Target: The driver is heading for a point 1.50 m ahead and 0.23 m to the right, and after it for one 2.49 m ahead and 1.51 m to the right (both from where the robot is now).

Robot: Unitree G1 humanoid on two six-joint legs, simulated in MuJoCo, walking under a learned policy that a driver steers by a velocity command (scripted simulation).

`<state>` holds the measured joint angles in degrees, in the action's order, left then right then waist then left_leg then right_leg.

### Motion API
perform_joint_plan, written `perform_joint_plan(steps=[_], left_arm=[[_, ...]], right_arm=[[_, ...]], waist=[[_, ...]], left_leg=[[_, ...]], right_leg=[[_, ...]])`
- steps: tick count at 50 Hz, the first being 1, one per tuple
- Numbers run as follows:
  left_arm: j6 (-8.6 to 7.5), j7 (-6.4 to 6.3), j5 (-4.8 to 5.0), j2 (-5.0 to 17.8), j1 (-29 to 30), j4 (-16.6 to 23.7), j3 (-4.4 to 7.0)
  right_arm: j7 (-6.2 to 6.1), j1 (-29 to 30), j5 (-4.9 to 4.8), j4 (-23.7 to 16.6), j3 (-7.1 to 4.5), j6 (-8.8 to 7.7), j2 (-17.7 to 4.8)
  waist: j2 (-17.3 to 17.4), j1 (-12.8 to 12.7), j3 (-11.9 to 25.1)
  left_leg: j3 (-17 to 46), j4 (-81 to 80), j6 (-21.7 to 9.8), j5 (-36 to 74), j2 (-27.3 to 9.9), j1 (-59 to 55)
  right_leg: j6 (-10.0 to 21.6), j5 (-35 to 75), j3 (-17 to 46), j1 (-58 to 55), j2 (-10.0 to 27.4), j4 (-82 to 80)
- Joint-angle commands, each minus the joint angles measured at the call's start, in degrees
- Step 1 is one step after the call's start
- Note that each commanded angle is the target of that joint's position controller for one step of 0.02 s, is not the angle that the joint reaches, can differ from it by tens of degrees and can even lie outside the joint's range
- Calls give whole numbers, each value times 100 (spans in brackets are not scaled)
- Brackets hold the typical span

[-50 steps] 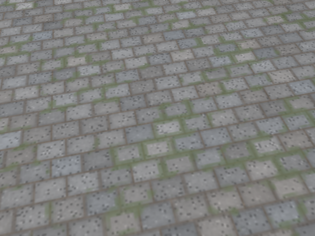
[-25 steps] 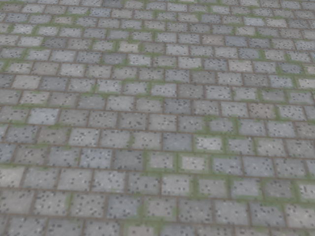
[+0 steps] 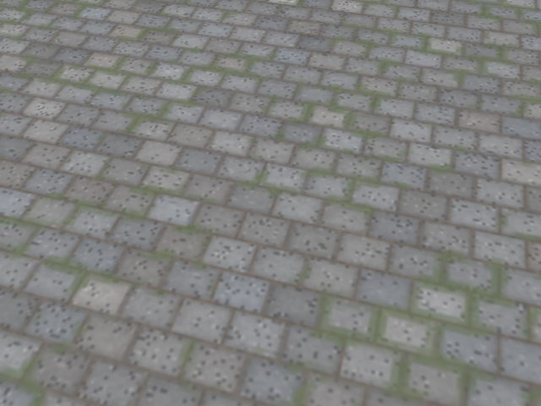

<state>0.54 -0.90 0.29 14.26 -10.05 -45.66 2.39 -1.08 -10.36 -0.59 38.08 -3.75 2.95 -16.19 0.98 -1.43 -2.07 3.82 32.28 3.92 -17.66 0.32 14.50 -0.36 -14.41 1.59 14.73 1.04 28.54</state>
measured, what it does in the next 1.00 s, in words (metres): walks ahead: left foot, then left foot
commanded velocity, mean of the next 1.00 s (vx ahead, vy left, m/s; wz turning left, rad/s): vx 0.32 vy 0.00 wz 0.03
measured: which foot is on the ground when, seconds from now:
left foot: up 0.00-0.00, down 0.02-0.40, up 0.42-0.88, down 0.90-1.00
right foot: down 0.00-0.90, up 0.92-1.00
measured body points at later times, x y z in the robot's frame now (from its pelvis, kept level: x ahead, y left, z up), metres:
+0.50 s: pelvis +0.07 -0.02 +0.00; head +0.07 -0.05 +0.45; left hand +0.12 +0.26 -0.11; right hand +0.16 -0.30 -0.13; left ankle +0.00 +0.13 -0.67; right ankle +0.05 -0.11 -0.74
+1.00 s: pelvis +0.33 +0.02 -0.01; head +0.37 +0.03 +0.44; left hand +0.34 +0.30 -0.14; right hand +0.52 -0.23 -0.10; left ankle +0.41 +0.11 -0.74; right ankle +0.17 -0.11 -0.64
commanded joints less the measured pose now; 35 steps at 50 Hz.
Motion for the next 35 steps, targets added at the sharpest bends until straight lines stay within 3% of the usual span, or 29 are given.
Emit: perform_joint_plan(steps=[1, 2, 3, 4, 5, 6, 8, 10, 11, 13, 15, 17, 18, 19, 20, 21, 22, 23, 25, 27, 31, 35], left_arm=[[-152, 34, 0, 878, -239, 157, 152], [-266, 110, -180, 732, -367, 203, 94], [-304, 113, -170, 538, -267, 162, 41], [-292, 102, -181, 761, 67, 127, 70], [-267, 88, -156, 767, 223, 109, 82], [-214, 58, -124, 745, 237, 69, 79], [-152, 21, -101, 669, 103, -8, 62], [-195, 12, -6, 655, 254, 36, 81], [-258, 25, 47, 677, 412, 125, 98], [-401, 89, 136, 743, 495, 213, 151], [-522, 193, 176, 720, 406, 189, 151], [-597, 277, 134, 644, -23, -59, 144], [-603, 297, 93, 642, -478, -293, 174], [-580, 293, 58, 697, -934, -497, 216], [-582, 260, 54, 904, -1489, -605, 268], [-593, 249, 47, 1699, -1894, -586, 421], [-634, 268, -46, 1519, -1704, -509, 354], [-670, 239, -28, 1228, -1289, -384, 261], [-671, 207, -32, 1009, -935, -264, 171], [-647, 187, -47, 899, -993, -266, 113], [-589, 124, -22, 940, -1244, -355, 89], [-528, 54, 2, 1043, -1504, -450, 90]], right_arm=[[-50, -120, 68, -323, -139, -89, -702], [-107, -172, 126, -342, -210, -62, -1113], [-41, 42, 175, -250, -125, -75, -761], [29, 151, 181, -304, -69, -119, -483], [43, 84, 217, -224, -48, -157, -432], [49, 74, 206, -202, -46, -196, -497], [17, -115, 152, -76, -55, -228, -570], [-11, -474, 96, -5, -136, -206, -868], [-25, -621, 71, 31, -158, -229, -969], [-59, -712, 49, 93, -149, -348, -934], [-53, -566, -29, 73, -135, -419, -851], [-17, -141, -107, -7, -137, -410, -869], [-3, -46, -97, -14, -131, -392, -831], [7, -74, -39, -7, -87, -396, -658], [28, 3, 18, -69, 20, -426, -301], [14, -41, 8, -357, 84, -523, -59], [-28, -20, -166, -379, -39, -617, -478], [-9, -17, -247, -324, -97, -687, -676], [41, -29, -97, -167, -109, -759, -617], [109, 15, -16, -123, -111, -766, -499], [171, 459, -13, -262, -37, -737, -258], [285, 1213, -61, -482, 65, -801, -106]], waist=[[-728, 27, 657], [264, -200, 902], [814, -216, 948], [477, -14, 708], [362, 60, 603], [369, 64, 423], [549, 76, 305], [964, 309, -149], [1122, 402, -434], [1234, 406, -641], [999, 304, -524], [723, -16, -226], [633, -231, -18], [460, -390, 141], [-207, -575, 240], [-1802, -570, 408], [-1508, -510, 164], [-1077, -337, -306], [-717, -186, -407], [-699, -151, -277], [-515, -233, -233], [-547, -447, -422]], left_leg=[[229, -1372, -344, 1787, -304, -1235], [767, -814, -648, 3229, -920, -1662], [737, -784, -959, 2405, -926, -947], [634, -872, -893, 1637, -662, -728], [565, -918, -775, 1294, -551, -590], [514, -935, -704, 1233, -474, -428], [600, -1155, -760, -241, -442, -252], [1479, -1774, -1176, -2346, -926, -170], [2030, -2072, -1423, -2785, -1259, -85], [2574, -2258, -1695, -2476, -1670, -249], [2323, -2188, -1638, -1876, -1652, -531], [1510, -1967, -1391, -1057, -1207, -5], [1162, -1689, -1279, -848, -985, 389], [877, -1245, -1146, -728, -757, 758], [389, -38, -847, -614, -351, 1326], [-286, 1871, -430, -1197, 302, 2432], [185, 2931, -450, -1656, 155, 3053], [322, 3295, -585, -1101, -192, 3450], [146, 3120, -674, -101, -508, 3446], [8, 2747, -613, 548, -623, 3068], [-290, 1732, -356, 1306, -562, 2984], [-519, 438, -282, 2164, -388, 2403]], right_leg=[[544, 1851, 880, -96, 865, -434], [220, 1048, 424, 272, 442, -72], [-66, 260, 106, -133, 236, -328], [-227, 391, 48, -233, 178, -254], [-250, 529, 9, -245, 149, -215], [-227, 624, 22, -242, 150, -196], [-185, -185, -237, -137, -55, 31], [-101, -993, -538, 726, -295, 839], [-7, -1143, -462, 1095, -234, 1200], [236, -1514, -99, 1689, 80, 1864], [438, -1608, -40, 1717, 246, 1542], [481, -512, -368, 346, 37, 465], [393, 293, -570, -597, -170, 63], [307, 347, -544, -1305, -254, 31], [477, -225, 413, -1916, 394, -451], [1266, -1327, 2885, -2423, 1777, -1459], [1774, -2514, 4078, -2099, 2226, -1973], [1648, -2767, 3657, -1896, 2105, -1985], [1285, -1687, 2558, -1717, 1627, -1982], [1082, -543, 1749, -1580, 1263, -2068], [1096, 1209, 857, -1558, 1036, -2141], [1053, 1463, 398, -1231, 949, -2272]])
